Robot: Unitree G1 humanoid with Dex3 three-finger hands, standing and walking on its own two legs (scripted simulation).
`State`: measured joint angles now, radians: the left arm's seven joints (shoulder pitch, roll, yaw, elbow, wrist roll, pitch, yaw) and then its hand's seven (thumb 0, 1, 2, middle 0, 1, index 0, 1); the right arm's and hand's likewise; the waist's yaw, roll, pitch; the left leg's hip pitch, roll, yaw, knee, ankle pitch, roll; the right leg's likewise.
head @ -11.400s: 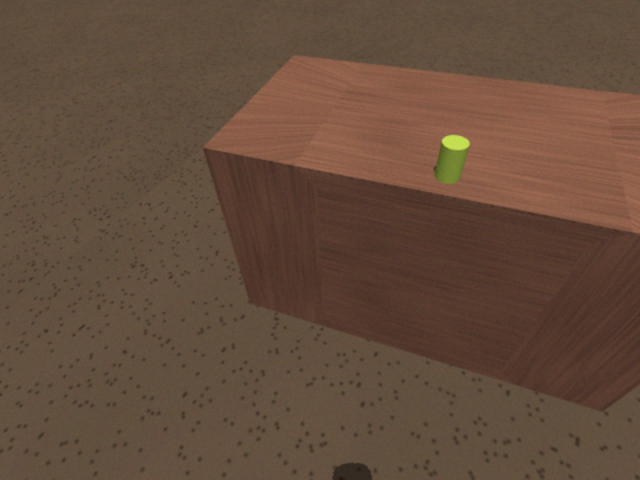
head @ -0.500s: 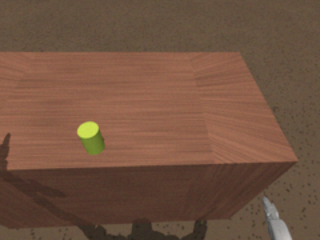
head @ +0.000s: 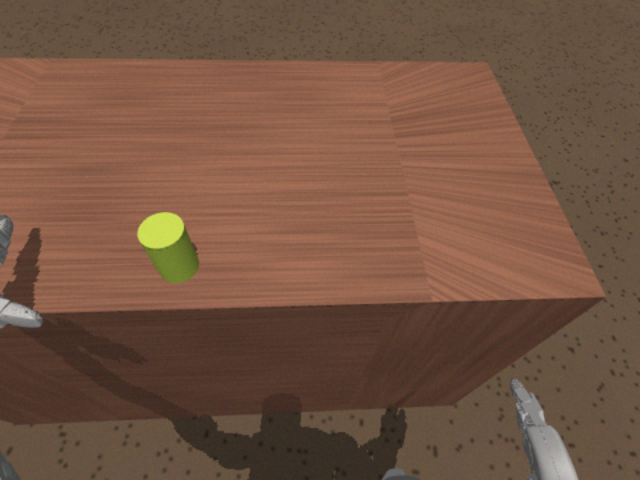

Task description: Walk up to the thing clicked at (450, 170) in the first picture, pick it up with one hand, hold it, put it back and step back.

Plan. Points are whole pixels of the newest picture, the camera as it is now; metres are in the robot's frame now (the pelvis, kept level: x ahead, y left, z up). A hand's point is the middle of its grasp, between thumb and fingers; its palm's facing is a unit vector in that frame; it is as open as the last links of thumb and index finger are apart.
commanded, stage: approach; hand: left
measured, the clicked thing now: (170, 249) +0.44 +0.20 +0.01
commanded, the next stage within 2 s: close in in 0.02 s
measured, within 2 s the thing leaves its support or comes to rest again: neither
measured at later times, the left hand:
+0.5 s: hand (139, 253) +0.42 +0.23 +0.03, palm faces +0.13 -0.99 +0.02, open 17.2 cm
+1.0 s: hand (171, 243) +0.44 +0.20 +0.02, palm faces +0.16 -0.99 +0.00, open 17.5 cm
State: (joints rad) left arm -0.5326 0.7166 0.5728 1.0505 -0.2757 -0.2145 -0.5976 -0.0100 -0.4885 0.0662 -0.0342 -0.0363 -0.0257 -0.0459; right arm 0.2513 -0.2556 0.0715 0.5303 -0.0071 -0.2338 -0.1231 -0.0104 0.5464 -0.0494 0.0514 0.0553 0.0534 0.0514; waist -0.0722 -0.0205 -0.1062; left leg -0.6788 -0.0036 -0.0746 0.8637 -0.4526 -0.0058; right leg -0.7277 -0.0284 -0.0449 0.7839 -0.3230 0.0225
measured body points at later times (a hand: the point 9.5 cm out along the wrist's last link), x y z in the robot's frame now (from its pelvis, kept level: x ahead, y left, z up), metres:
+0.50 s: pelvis +0.00 +0.00 -0.02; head +0.08 +0.01 +0.42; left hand +0.41 +0.29 +0.03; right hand +0.14 -0.26 -0.06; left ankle -0.02 +0.12 -0.70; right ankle +0.03 -0.14 -0.70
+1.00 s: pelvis -0.02 -0.01 -0.03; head +0.08 +0.01 +0.41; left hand +0.43 +0.25 +0.02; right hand +0.12 -0.27 -0.07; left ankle -0.02 +0.12 -0.70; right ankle +0.03 -0.14 -0.70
